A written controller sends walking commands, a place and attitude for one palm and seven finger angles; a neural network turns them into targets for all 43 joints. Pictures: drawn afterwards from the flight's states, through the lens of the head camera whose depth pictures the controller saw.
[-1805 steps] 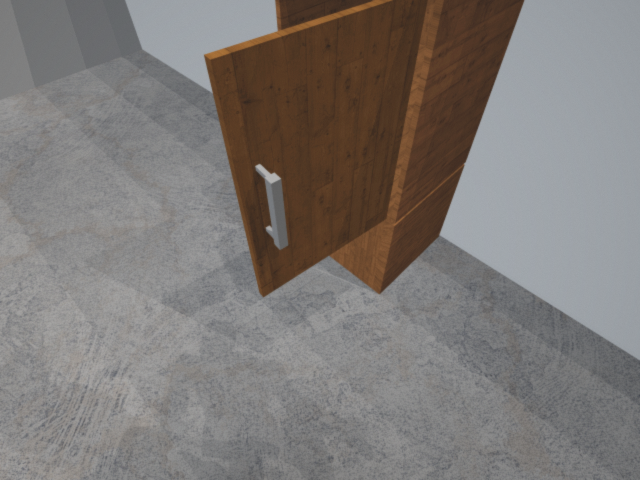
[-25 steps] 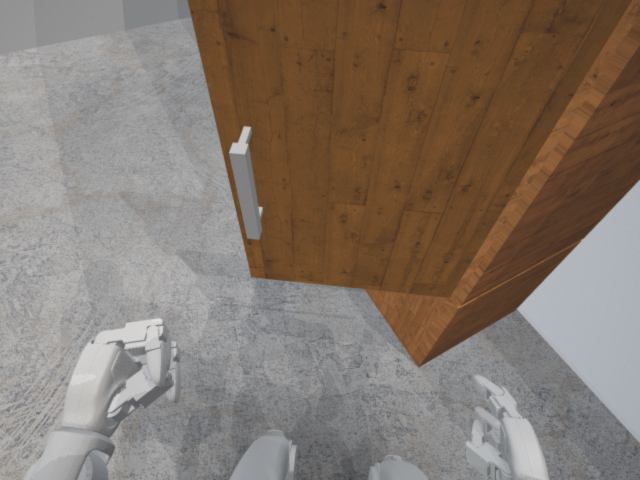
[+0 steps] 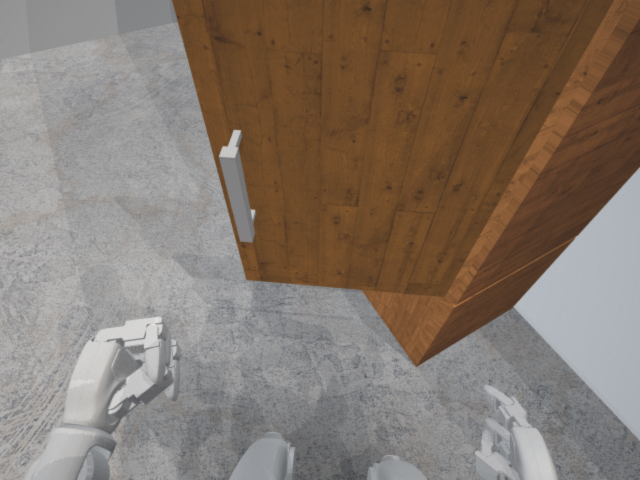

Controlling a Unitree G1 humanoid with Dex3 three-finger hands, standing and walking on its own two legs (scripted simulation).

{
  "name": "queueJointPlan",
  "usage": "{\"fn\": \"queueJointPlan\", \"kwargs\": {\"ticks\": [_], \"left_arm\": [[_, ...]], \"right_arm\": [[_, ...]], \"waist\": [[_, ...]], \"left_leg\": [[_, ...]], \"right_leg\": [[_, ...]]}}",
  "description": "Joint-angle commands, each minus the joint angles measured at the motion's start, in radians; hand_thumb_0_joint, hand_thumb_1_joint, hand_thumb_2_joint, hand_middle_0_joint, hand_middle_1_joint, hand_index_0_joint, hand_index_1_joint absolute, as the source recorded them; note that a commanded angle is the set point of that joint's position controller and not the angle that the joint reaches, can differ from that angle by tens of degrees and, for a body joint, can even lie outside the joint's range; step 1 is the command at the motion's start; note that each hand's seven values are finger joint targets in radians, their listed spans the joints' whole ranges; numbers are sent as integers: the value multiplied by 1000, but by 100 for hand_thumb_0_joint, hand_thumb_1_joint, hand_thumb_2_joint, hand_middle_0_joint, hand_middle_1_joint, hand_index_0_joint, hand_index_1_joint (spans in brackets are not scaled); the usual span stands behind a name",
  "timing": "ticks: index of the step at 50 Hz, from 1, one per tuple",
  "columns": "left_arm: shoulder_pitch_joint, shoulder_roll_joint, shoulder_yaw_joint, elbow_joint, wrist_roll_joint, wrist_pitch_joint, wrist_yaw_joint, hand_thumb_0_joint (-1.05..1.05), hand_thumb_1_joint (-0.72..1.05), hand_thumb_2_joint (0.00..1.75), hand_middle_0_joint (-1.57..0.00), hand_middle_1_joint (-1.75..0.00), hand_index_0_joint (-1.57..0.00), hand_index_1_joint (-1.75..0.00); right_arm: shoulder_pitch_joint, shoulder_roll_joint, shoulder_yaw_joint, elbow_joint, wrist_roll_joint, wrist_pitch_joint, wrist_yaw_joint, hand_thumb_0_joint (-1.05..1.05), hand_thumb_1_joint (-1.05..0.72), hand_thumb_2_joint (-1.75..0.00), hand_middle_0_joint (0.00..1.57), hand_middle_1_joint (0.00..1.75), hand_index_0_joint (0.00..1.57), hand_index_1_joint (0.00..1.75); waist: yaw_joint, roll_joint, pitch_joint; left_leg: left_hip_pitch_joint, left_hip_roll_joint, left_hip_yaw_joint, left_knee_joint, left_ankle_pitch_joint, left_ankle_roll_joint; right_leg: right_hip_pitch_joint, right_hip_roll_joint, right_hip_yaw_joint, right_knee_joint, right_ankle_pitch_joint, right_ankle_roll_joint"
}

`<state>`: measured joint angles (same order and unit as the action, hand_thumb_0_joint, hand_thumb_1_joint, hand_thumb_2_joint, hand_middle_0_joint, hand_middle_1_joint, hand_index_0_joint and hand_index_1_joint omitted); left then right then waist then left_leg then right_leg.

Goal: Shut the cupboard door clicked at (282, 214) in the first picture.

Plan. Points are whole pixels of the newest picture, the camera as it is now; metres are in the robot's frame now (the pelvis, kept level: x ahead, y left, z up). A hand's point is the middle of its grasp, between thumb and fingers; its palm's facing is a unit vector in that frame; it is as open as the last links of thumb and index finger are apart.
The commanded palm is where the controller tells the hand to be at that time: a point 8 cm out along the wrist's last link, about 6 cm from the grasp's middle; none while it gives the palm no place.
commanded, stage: bring the fist close to the handle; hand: left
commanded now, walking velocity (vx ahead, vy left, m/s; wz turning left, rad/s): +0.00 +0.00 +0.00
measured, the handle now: (242, 190) +0.49 +0.16 +0.05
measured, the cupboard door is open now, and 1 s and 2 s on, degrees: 56 56 54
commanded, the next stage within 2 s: push the door shut along its arc in 1.46 s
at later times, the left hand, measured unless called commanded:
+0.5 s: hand (208, 317) +0.29 +0.16 +0.06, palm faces -0.07 -1.00 +0.00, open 3.1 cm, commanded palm +0.27 +0.21 +0.06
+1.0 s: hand (248, 261) +0.36 +0.12 +0.06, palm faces -0.05 -1.00 -0.02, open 3.1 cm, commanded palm +0.35 +0.18 +0.06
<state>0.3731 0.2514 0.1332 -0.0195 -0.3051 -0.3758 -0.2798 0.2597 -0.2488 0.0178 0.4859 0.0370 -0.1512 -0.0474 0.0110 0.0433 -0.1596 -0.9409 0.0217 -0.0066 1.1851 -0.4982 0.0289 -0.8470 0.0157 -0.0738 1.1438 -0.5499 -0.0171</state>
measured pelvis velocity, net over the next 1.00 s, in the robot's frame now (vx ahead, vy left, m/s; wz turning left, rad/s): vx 0.00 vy -0.01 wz -0.01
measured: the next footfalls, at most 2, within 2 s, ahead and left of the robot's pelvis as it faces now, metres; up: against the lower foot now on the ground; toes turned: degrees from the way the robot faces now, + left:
none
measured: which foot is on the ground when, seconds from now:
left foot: down 0.00-1.00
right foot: down 0.00-1.00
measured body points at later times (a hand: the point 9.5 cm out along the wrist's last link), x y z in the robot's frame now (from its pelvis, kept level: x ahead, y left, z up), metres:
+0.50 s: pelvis +0.00 +0.00 +0.00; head +0.06 +0.00 +0.45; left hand +0.29 +0.21 +0.06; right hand +0.16 -0.24 -0.08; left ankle +0.04 +0.10 -0.65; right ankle +0.01 -0.12 -0.65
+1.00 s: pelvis +0.00 -0.01 +0.01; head +0.07 -0.01 +0.45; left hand +0.36 +0.18 +0.07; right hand +0.13 -0.26 -0.10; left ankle +0.04 +0.10 -0.65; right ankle +0.01 -0.12 -0.65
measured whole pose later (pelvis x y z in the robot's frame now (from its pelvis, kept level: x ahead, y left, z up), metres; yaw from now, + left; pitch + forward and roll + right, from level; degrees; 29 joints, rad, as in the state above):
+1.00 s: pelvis +0.00 -0.01 +0.01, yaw -1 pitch +16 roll -1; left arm -0.26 0.19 0.08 0.51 -0.18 -0.38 -0.11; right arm 0.26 -0.25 0.02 0.59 0.03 -0.06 -0.01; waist -0.03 0.03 -0.14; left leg -0.93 0.02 0.02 1.12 -0.47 0.02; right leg -0.86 0.02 -0.05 1.12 -0.53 -0.03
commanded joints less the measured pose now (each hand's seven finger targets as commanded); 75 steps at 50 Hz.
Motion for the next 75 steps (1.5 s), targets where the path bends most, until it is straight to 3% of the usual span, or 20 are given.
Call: {"fn": "queueJointPlan", "kwargs": {"ticks": [1,8,10,12,15,20,23,25,32,35,37,40,44,47,51,58,60,64,67,75], "left_arm": [[-47,115,70,-189,-15,-61,-6,0,90,90,-130,-150,-130,-150],[-232,109,40,-174,-6,-73,3,0,90,90,-130,-150,-130,-150],[-289,135,49,-159,4,-65,9,0,90,90,-130,-150,-130,-150],[-329,95,5,-151,13,-49,17,0,90,90,-130,-150,-130,-150],[-301,109,24,-119,21,-15,37,0,90,90,-130,-150,-130,-150],[-377,111,37,-28,46,4,83,0,90,90,-130,-150,-130,-150],[-444,72,7,-8,54,-17,98,0,90,90,-130,-150,-130,-150],[-468,87,13,-24,59,-32,106,0,90,90,-130,-150,-130,-150],[-629,32,-55,73,94,-51,132,0,90,90,-130,-150,-130,-150],[-696,76,-9,121,107,-54,160,0,90,90,-130,-150,-130,-150],[-732,40,-36,140,111,-59,170,0,90,90,-130,-150,-130,-150],[-743,77,8,203,113,-62,182,0,90,90,-130,-150,-130,-150],[-823,49,-15,273,121,-71,179,0,90,90,-130,-150,-130,-150],[-882,52,-4,330,117,-76,176,0,90,90,-130,-150,-130,-150],[-974,68,7,367,121,-98,172,0,90,90,-130,-150,-130,-150],[-980,66,13,450,126,-111,170,0,90,90,-130,-150,-130,-150],[-980,105,52,440,122,-118,172,0,90,90,-130,-150,-130,-150],[-1017,85,35,428,120,-142,171,0,90,90,-130,-150,-130,-150],[-1014,112,60,431,118,-156,166,0,90,90,-130,-150,-130,-150],[-1022,94,38,462,101,-144,131,0,90,90,-130,-150,-130,-150]], "right_arm": [[-51,-124,-58,-156,1,-49,-7,0,-90,-90,20,30,20,30],[-47,-131,-50,-134,-1,-56,-14,0,-90,-90,20,30,20,30],[-43,-138,-49,-126,-1,-56,-16,0,-90,-90,20,30,20,30],[-46,-133,-48,-124,3,-57,-13,0,-90,-90,20,30,20,30],[-34,-137,-48,-126,0,-48,-8,0,-90,-90,20,30,20,30],[-36,-134,-45,-114,-2,-22,2,0,-90,-90,20,30,20,30],[-39,-129,-47,-109,-3,-13,10,0,-90,-90,20,30,20,30],[-33,-134,-51,-106,-5,-11,11,0,-90,-90,20,30,20,30],[-22,-135,-56,-69,-5,5,20,0,-90,-90,20,30,20,30],[-12,-143,-59,-52,-10,15,18,0,-90,-90,20,30,20,30],[-15,-133,-58,-47,-9,20,24,0,-90,-90,20,30,20,30],[-4,-137,-60,-37,-12,34,26,0,-90,-90,20,30,20,30],[-2,-131,-60,-24,-10,49,32,0,-90,-90,20,30,20,30],[10,-135,-64,-12,-12,57,32,0,-90,-90,20,30,20,30],[18,-136,-66,3,-14,62,32,0,-90,-90,20,30,20,30],[31,-136,-69,6,-12,80,43,0,-90,-90,20,30,20,30],[33,-141,-72,1,-14,84,41,0,-90,-90,20,30,20,30],[26,-134,-71,4,-13,85,39,0,-90,-90,20,30,20,30],[30,-137,-74,12,-14,82,37,0,-90,-90,20,30,20,30],[29,-141,-73,14,-9,82,32,0,-90,-90,20,30,20,30]], "waist": [[-8,-16,-173],[-36,13,-172],[-34,12,-188],[-35,38,-214],[-16,13,-249],[-17,-15,-204],[-24,-12,-217],[-17,2,-254],[-48,-16,-232],[-41,-32,-265],[-40,-9,-289],[-32,-37,-303],[-43,-27,-289],[-54,-72,-296],[-56,-44,-331],[-53,-65,-301],[-43,-69,-319],[-52,-64,-328],[-49,-67,-346],[-58,-63,-297]], "left_leg": [[151,-15,-44,-183,155,-3],[146,-11,-54,-165,103,-1],[146,-10,-59,-167,97,0],[188,-9,-65,-187,103,-1],[206,-10,-63,-203,150,-1],[186,-11,-54,-215,143,-2],[212,-10,-50,-223,153,-5],[234,-9,-51,-221,189,-6],[250,-5,-51,-221,171,-6],[256,-5,-52,-217,192,-5],[279,-7,-45,-217,214,-9],[263,-9,-35,-213,235,-6],[255,-10,-24,-212,230,-8],[241,-10,-19,-202,239,-4],[241,-12,-15,-188,266,-4],[219,-14,-7,-201,234,-2],[210,-16,-4,-200,224,1],[212,-16,1,-199,212,1],[215,-16,1,-195,230,1],[210,-15,-4,-200,192,4]], "right_leg": [[98,17,56,-181,175,-16],[38,17,61,-179,116,-16],[45,19,63,-175,108,-19],[41,16,52,-174,126,-18],[92,17,46,-178,181,-18],[94,15,48,-192,179,-16],[93,11,45,-192,193,-15],[110,11,46,-181,229,-19],[61,6,45,-186,223,-13],[76,8,48,-183,241,-16],[83,3,48,-180,267,-14],[117,7,59,-187,297,-13],[110,3,63,-191,306,-9],[126,1,72,-199,329,-3],[135,-3,84,-186,372,-4],[129,-2,87,-203,340,0],[148,-1,96,-209,326,0],[146,-4,101,-210,316,4],[163,-5,106,-205,344,4],[127,-2,105,-224,289,3]]}}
